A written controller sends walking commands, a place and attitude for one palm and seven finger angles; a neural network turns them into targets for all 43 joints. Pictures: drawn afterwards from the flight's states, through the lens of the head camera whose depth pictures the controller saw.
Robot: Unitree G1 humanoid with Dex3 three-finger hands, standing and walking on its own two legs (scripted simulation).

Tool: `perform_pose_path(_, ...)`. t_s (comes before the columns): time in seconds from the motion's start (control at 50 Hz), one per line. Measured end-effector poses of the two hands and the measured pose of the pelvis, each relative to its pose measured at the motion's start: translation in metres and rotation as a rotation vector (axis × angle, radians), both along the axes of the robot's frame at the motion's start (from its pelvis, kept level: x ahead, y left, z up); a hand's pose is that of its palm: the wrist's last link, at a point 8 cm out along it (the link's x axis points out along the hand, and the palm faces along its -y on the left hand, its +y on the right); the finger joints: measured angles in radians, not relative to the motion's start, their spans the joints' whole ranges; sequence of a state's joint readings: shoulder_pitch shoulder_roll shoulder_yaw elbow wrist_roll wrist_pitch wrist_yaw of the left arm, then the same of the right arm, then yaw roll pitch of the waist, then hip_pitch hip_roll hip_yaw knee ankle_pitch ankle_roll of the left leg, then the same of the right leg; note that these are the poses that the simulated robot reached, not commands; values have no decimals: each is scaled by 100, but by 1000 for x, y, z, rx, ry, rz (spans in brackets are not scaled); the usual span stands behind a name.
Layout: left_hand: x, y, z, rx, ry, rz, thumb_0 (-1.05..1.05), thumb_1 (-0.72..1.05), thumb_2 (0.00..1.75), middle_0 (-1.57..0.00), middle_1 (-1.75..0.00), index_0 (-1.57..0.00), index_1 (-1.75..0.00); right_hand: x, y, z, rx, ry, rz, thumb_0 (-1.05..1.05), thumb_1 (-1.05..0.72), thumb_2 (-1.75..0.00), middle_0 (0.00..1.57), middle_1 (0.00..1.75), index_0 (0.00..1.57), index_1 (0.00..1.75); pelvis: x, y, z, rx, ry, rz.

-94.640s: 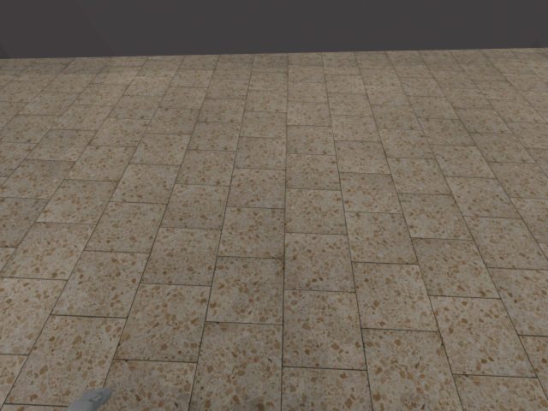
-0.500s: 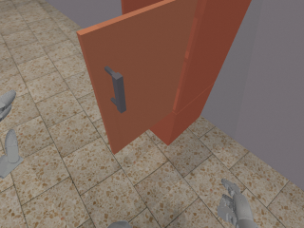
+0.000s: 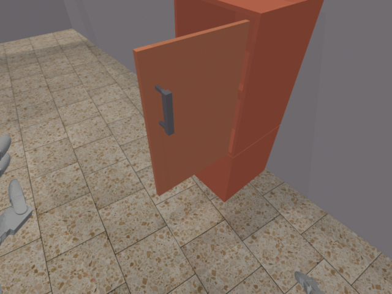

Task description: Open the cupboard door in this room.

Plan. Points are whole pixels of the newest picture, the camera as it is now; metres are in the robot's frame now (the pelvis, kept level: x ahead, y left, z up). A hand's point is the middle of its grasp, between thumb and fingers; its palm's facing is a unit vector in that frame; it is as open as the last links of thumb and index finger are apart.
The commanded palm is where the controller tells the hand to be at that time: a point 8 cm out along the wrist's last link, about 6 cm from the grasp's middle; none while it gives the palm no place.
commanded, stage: stop stepping back and stand still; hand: left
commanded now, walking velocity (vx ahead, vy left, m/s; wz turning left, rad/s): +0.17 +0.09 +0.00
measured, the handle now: (164, 110) +0.57 +0.14 +0.08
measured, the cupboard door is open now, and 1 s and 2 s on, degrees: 88 88 88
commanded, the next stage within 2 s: let the arm hang, fingers relaxed in 0.36 s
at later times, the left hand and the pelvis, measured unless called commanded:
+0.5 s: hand (21, 234) +0.17 +0.28 +0.12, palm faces +0.40 -0.77 -0.49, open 7.4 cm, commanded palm none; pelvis -0.03 +0.02 -0.01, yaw +3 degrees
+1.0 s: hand out of the picture -0.07 +0.21 -0.18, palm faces +0.17 -0.96 -0.24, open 7.2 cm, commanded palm none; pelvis -0.05 +0.01 -0.01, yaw +8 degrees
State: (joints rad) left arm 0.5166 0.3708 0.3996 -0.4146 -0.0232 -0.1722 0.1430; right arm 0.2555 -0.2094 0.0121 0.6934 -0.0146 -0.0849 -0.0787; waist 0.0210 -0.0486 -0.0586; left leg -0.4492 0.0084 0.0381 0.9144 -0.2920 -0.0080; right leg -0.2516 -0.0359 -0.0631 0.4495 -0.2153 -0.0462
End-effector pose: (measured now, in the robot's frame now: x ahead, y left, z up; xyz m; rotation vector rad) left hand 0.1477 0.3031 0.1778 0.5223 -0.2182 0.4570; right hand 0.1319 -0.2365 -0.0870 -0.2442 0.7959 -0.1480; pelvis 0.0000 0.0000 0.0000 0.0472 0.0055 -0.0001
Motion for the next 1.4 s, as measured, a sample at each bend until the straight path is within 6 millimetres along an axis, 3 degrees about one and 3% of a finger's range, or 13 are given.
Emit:
perform_pose_path(0.14, -4, 2, -17, -20, 8, -50, 2, 89, 89, -21, -30, -21, -30, -17, -12, 4, -94, -54, -32, 1, -90, -90, 20, 30, 21, 30, -13, 15, -11, -42, 6, 29)
perform_pose_path(0.32, -16, 4, 12, 142, -54, -46, 2, 89, 89, -21, -30, -21, -30, -15, 14, -11, 26, -85, 5, 1, -90, -90, 20, 30, 20, 30, -18, 8, -18, -37, -41, 28)
perform_pose_path(0.46, -25, 7, -1, 56, 0, -36, 1, 89, 89, -21, -30, -21, -30, -14, 25, -12, 54, -36, 26, 1, -90, -90, 20, 30, 21, 30, -25, 12, -11, -33, -34, 26)
perform_pose_path(0.48, -23, 10, -12, 48, 34, -34, 1, 89, 89, -21, -30, -21, -30, -14, 25, -12, 58, -38, 41, 1, -90, -90, 20, 30, 21, 30, -25, 13, -11, -33, -28, 39)
perform_pose_path(0.52, -14, 21, -58, -31, 191, -16, 1, 90, 89, -20, -30, -21, -30, -15, 25, -27, 63, -2, 76, 1, -90, -90, 20, 30, 21, 30, -28, 19, -21, -53, -9, 71)
perform_pose_path(0.56, -10, 26, -126, -155, 422, 26, 0, 90, 90, -20, -30, -20, -30, -21, 24, -49, 64, 62, 84, 1, -90, -90, 20, 30, 21, 30, -33, 22, -32, -52, 7, 94)
perform_pose_path(0.6, -21, 16, -194, -284, 680, 63, 0, 91, 90, -19, -30, -20, -30, -34, 23, -63, 70, 135, 85, 1, -91, -90, 20, 30, 21, 30, -36, 19, -35, -20, 6, 100)
perform_pose_path(0.68, -76, -40, -293, -486, 1068, 62, 1, 91, 89, -19, -29, -19, -30, -61, 17, -79, 79, 266, 83, 1, -91, -90, 20, 30, 21, 30, -37, 6, -39, 9, -7, 106)
perform_pose_path(0.74, -130, -78, -325, -644, 1238, 88, 0, 94, 89, -20, -30, -20, -30, -83, 11, -79, 68, 379, 55, 1, -91, -90, 20, 30, 21, 30, -37, 3, -32, -24, -25, 131)
perform_pose_path(0.9, -204, -57, -332, -716, 1404, 261, -2, 99, 89, -20, -30, -21, -30, -127, 10, -64, 6, 570, 45, 1, -91, -90, 20, 30, 20, 30, -42, 4, -15, -62, -19, 152)
perform_pose_path(1.04, -231, -46, -319, -702, 1480, 308, 0, 94, 89, -20, -30, -20, -30, -129, 21, -63, 41, 568, 53, 0, -91, -90, 20, 30, 20, 30, -47, 10, -5, -49, -28, 142)
perform_pose_path(1.18, -222, -35, -312, -667, 1465, 311, 1, 92, 89, -20, -30, -20, -30, -119, 22, -64, 57, 536, 53, 0, -91, -90, 20, 30, 20, 30, -48, 13, -3, -45, -32, 136)
perform_pose_path(1.4, -173, -22, -307, -615, 1393, 261, 1, 91, 89, -20, -30, -20, -30, -111, 2, -59, 11, 530, 22, 0, -91, -90, 20, 30, 20, 30, -39, 15, -1, -42, -37, 128)
